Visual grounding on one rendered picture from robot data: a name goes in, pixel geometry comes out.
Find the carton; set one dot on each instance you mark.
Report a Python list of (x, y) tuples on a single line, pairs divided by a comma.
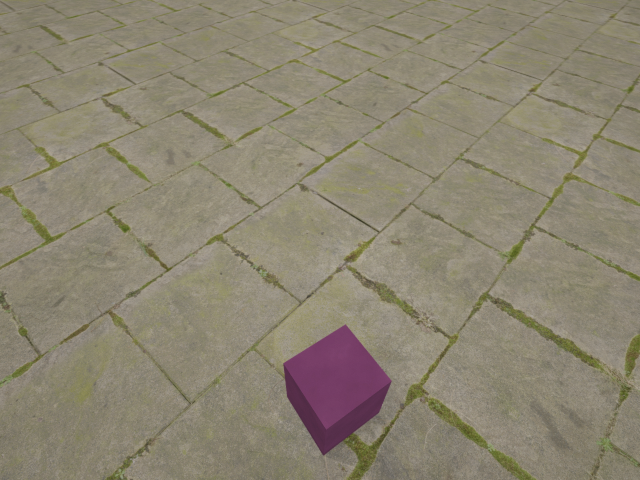
[(335, 386)]

